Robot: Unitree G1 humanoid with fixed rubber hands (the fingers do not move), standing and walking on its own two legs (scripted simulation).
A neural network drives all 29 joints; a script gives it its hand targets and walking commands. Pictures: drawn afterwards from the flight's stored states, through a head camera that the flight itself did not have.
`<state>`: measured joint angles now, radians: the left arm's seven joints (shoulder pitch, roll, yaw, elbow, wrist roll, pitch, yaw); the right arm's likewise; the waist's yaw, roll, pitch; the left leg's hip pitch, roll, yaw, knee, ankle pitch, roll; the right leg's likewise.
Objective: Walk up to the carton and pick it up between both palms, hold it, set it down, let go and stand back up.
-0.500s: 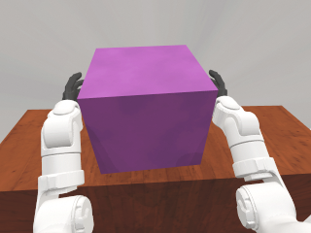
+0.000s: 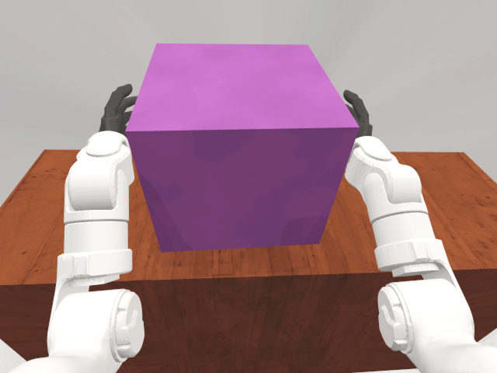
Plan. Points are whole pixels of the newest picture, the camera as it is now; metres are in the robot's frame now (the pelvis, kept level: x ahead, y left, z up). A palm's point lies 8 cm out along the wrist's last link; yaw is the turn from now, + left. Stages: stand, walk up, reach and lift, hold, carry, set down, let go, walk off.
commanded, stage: hold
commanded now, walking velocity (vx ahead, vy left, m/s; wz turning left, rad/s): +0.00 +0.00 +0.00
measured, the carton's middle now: (237, 143) +0.42 +0.00 +0.20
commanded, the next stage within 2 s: none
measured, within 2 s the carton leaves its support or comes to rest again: neither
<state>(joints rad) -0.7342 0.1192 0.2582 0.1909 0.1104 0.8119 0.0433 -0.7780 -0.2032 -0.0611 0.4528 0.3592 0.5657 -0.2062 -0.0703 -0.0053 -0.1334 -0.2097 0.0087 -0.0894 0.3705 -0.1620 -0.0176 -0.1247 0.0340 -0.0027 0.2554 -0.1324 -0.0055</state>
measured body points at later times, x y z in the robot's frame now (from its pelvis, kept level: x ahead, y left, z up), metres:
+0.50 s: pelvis -0.01 +0.00 +0.00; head -0.10 +0.01 +0.44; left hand +0.36 +0.17 +0.24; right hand +0.36 -0.18 +0.24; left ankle +0.02 +0.13 -0.75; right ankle +0.00 -0.12 -0.75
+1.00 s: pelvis +0.02 +0.00 +0.00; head -0.06 +0.02 +0.44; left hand +0.38 +0.17 +0.23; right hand +0.38 -0.18 +0.23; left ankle +0.02 +0.13 -0.75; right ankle +0.00 -0.12 -0.75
